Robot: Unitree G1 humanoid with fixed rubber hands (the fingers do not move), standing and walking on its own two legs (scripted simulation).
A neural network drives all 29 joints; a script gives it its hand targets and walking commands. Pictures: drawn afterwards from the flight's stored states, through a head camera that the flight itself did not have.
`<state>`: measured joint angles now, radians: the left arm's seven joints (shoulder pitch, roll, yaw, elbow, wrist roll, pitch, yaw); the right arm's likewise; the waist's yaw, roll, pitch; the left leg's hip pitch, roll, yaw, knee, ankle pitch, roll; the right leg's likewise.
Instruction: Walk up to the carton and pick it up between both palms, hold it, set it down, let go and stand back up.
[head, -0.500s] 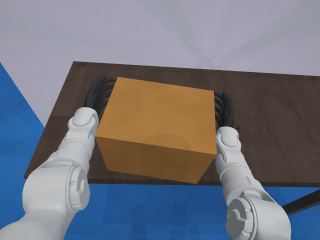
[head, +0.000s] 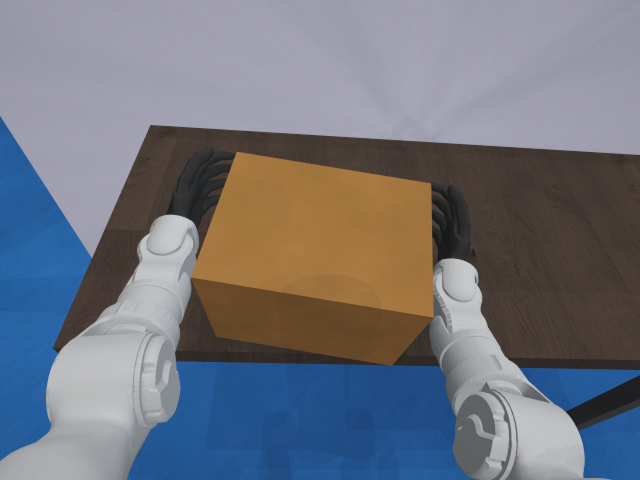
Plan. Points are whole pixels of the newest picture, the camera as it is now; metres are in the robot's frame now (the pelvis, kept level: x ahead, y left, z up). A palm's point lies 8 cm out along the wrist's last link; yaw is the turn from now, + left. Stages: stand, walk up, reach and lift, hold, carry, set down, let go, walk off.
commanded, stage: reach and lift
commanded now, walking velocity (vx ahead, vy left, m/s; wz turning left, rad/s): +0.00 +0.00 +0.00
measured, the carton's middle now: (318, 264) +0.40 +0.00 +0.04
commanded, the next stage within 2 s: none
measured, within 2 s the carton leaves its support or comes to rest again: neither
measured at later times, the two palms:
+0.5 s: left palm (199, 199) +0.45 +0.14 +0.12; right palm (470, 249) +0.38 -0.19 +0.10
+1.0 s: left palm (188, 195) +0.41 +0.14 +0.16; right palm (496, 232) +0.37 -0.19 +0.15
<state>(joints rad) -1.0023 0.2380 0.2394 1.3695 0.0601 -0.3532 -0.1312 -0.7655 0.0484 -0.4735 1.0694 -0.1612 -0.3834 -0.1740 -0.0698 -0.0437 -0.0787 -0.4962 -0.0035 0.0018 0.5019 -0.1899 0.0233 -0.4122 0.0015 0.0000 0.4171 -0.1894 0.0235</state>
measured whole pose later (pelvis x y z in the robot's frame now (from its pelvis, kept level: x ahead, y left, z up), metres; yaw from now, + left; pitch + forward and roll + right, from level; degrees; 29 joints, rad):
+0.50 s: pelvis +0.00 +0.00 +0.00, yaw +0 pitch +10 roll -2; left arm -0.98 0.21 0.10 1.30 0.06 -0.23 -0.05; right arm -0.68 0.04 -0.41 0.88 -0.14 -0.19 -0.16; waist -0.07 -0.03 -0.14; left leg -0.49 0.00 0.00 0.48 -0.18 0.02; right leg -0.41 0.00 0.00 0.41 -0.18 0.02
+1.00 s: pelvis -0.03 -0.01 +0.00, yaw +0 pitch +6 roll -1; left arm -0.93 0.20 0.11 1.00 0.06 0.14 -0.02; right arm -0.77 -0.02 -0.36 0.84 -0.07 0.10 -0.14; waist -0.07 -0.04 -0.16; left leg -0.43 0.00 0.00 0.45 -0.13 0.02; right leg -0.37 0.00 0.00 0.41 -0.15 0.02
